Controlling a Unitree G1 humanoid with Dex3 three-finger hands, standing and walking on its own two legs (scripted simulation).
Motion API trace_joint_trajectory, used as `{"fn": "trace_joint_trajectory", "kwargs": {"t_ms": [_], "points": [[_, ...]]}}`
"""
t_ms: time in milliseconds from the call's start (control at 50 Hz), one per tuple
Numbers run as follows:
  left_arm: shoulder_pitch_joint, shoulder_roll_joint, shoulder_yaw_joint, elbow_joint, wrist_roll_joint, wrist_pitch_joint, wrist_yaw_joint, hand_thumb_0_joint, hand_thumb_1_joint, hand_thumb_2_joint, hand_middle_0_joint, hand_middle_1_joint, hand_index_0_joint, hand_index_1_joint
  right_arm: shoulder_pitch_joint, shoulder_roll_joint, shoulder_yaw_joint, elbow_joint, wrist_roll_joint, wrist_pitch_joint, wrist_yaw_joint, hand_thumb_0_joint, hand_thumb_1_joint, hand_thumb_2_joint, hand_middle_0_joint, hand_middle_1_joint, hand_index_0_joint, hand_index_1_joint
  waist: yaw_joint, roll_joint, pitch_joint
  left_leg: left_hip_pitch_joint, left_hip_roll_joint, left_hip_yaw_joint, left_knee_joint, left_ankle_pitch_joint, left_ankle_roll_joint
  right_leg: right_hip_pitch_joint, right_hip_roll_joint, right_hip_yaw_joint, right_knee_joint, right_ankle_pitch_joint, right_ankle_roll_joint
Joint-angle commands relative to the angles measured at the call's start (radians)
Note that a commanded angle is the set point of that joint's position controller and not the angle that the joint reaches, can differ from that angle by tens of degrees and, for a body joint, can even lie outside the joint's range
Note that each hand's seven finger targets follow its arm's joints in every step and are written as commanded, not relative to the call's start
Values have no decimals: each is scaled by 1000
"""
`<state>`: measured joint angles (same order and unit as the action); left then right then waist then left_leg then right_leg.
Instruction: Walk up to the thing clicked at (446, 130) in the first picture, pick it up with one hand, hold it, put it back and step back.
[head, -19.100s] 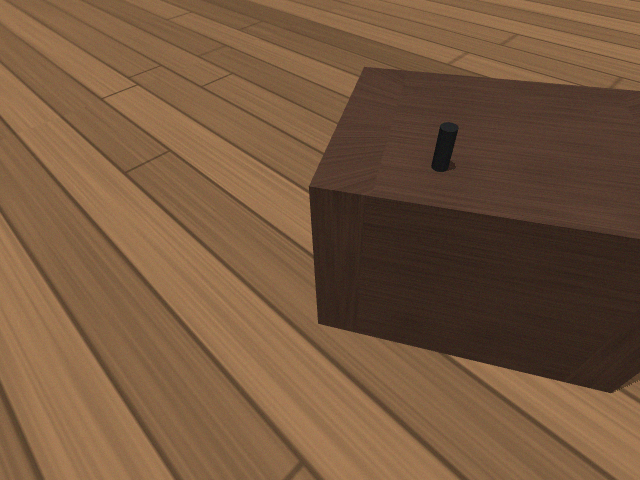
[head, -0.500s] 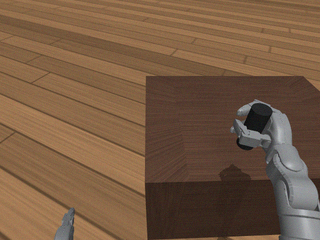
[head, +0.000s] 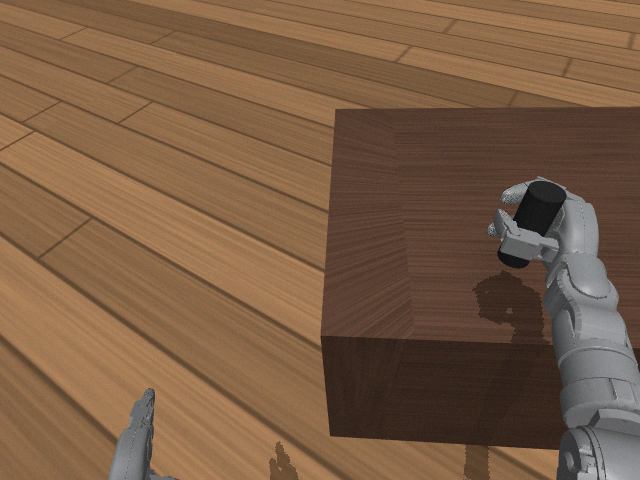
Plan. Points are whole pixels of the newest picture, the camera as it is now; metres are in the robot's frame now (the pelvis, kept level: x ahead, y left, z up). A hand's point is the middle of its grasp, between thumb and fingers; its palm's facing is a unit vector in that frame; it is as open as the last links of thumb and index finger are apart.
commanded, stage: crouch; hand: right
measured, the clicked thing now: (528, 227) +0.43 -0.21 +0.09
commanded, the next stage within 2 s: lower in 0.78 s
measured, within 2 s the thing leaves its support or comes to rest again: rests again in 1.90 s
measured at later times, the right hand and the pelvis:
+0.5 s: hand (512, 215) +0.48 -0.21 +0.06, palm faces +0.16 +0.99 +0.02, open 5.1 cm; pelvis +0.00 -0.02 -0.02, yaw +1 degrees
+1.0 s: hand (506, 213) +0.51 -0.22 +0.03, palm faces +0.17 +0.98 +0.01, open 5.1 cm; pelvis +0.00 -0.01 -0.04, yaw +1 degrees
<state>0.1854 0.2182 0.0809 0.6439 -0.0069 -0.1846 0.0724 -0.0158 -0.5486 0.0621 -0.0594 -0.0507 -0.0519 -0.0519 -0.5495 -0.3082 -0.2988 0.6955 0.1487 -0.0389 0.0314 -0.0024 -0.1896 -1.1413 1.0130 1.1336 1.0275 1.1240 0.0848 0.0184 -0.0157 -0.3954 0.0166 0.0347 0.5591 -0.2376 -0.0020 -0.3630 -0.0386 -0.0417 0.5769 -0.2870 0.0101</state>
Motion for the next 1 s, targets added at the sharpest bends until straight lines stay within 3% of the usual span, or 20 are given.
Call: {"fn": "trace_joint_trajectory", "kwargs": {"t_ms": [0,40,60,100,200,220,260,340,380,440,500,580,600,680,700,720,780,840,880,980], "points": [[-54,135,34,-171,-2,-43,1,0,-567,63,-55,-51,-49,-57,-522,-297,-91,-179,10,-179,4,0,-745,-1370,1480,1485,1484,1485,-10,-67,-373,111,-14,-14,-41,207,-1,86,22,26,-32,188,-23],[-23,85,-14,-174,0,-35,-9,0,-565,61,-54,-51,-50,-55,-501,-260,-71,-54,1,-198,10,0,-736,-1374,1478,1488,1483,1488,2,-61,-332,82,-18,-15,-30,188,-1,39,22,25,-21,166,-25],[-38,106,3,-218,-2,-38,-9,0,-560,56,-53,-50,-51,-52,-493,-243,-66,-25,4,-211,16,0,-748,-1381,1492,1498,1496,1498,14,-27,-369,82,-20,-16,-18,200,-5,34,23,24,-5,170,-30],[-15,107,-8,-214,4,-34,-6,0,-566,60,-55,-50,-50,-56,-528,-293,-94,8,-3,-237,20,0,-720,-1379,1475,1491,1482,1491,18,-33,-378,56,-20,-19,4,214,-4,13,22,23,18,182,-30],[3,180,54,-301,9,-35,-4,0,-566,62,-56,-54,-52,-58,-659,-309,-70,23,-18,-282,30,0,-698,-1361,1455,1471,1462,1472,48,-91,-499,13,-23,-19,52,248,2,58,19,32,65,238,-21],[30,149,19,-300,10,-32,-9,0,-566,63,-55,-54,-51,-58,-657,-293,-67,56,-20,-289,31,0,-685,-1358,1451,1470,1458,1470,46,-72,-490,7,-26,-16,57,247,2,35,19,34,72,236,-23],[0,174,43,-337,10,-35,-7,0,-570,67,-57,-55,-51,-61,-699,-339,-87,54,-25,-307,30,0,-684,-1344,1433,1450,1439,1450,52,-93,-514,-21,-28,-17,68,243,3,39,15,37,89,254,-19],[41,118,-10,-321,17,-27,-24,0,-568,66,-56,-54,-50,-60,-714,-316,-76,107,-31,-330,30,0,-698,-1324,1425,1430,1427,1430,47,-132,-489,-91,-36,-8,90,177,8,7,7,48,105,223,-12],[34,161,22,-361,22,-27,-22,0,-568,64,-55,-52,-49,-58,-709,-358,-104,136,-41,-337,23,0,-699,-1329,1429,1436,1431,1436,51,-134,-514,-90,-36,-9,100,174,9,-8,8,50,110,213,-10],[78,108,-22,-344,26,-18,-37,0,-557,53,-53,-51,-52,-51,-729,-350,-94,167,-49,-354,24,0,-707,-1333,1435,1442,1437,1442,51,-148,-485,-120,-36,-12,120,165,9,-57,10,45,134,193,-12],[44,144,-8,-458,30,-26,-38,0,-561,59,-54,-52,-51,-55,-777,-378,-113,135,-52,-367,25,0,-712,-1347,1444,1455,1447,1455,65,-150,-607,-109,-42,-6,147,212,9,2,4,57,164,285,-5],[133,178,42,-411,34,-8,-45,0,-562,61,-54,-52,-49,-56,-754,-358,-107,192,-55,-366,28,0,-753,-1352,1470,1464,1467,1465,87,-196,-563,-211,-50,1,172,192,17,18,-9,74,191,384,7],[89,192,41,-471,31,-13,-44,0,-562,62,-54,-52,-50,-57,-777,-400,-133,169,-56,-369,23,0,-744,-1360,1473,1473,1472,1473,80,-173,-583,-205,-50,3,168,181,13,27,-13,79,192,372,4],[86,170,30,-474,35,-12,-48,0,-564,64,-53,-50,-47,-56,-796,-371,-116,192,-65,-373,21,0,-719,-1343,1459,1457,1457,1457,81,-159,-569,-201,-45,1,191,164,16,-56,-4,69,206,268,-3],[88,177,32,-512,34,-14,-47,0,-566,65,-53,-50,-46,-57,-773,-360,-118,235,-65,-373,23,0,-705,-1341,1452,1454,1451,1455,107,-132,-566,-208,-48,3,191,167,15,-61,-5,73,213,266,-6],[86,174,20,-530,32,-12,-48,0,-560,60,-52,-49,-47,-53,-813,-390,-125,161,-64,-381,25,0,-736,-1340,1462,1455,1457,1455,85,-155,-612,-179,-43,0,191,175,13,-50,-2,68,214,256,-8],[158,165,25,-476,35,1,-50,0,-566,64,-52,-47,-44,-55,-781,-391,-127,245,-74,-373,29,0,-736,-1346,1474,1465,1469,1465,95,-152,-558,-207,-45,-1,205,178,14,-92,5,63,225,243,-8],[108,177,28,-546,34,1,-48,0,-558,57,-51,-47,-47,-51,-823,-448,-158,208,-82,-378,31,0,-732,-1343,1465,1460,1461,1461,88,-145,-617,-158,-37,-12,219,209,12,-128,12,54,242,219,-16],[151,153,5,-493,39,9,-53,0,-568,66,-55,-51,-42,-63,-774,-410,-147,293,-80,-373,34,0,-730,-1339,1460,1458,1458,1459,93,-152,-522,-217,-42,-6,228,169,15,-173,9,57,243,192,-11],[130,167,19,-550,43,9,-54,0,-571,64,-55,-48,-41,-61,-746,-447,-174,328,-89,-391,57,0,-690,-1337,1446,1457,1447,1457,110,-134,-541,-226,-37,-17,261,189,13,-239,11,54,290,181,-18]]}}
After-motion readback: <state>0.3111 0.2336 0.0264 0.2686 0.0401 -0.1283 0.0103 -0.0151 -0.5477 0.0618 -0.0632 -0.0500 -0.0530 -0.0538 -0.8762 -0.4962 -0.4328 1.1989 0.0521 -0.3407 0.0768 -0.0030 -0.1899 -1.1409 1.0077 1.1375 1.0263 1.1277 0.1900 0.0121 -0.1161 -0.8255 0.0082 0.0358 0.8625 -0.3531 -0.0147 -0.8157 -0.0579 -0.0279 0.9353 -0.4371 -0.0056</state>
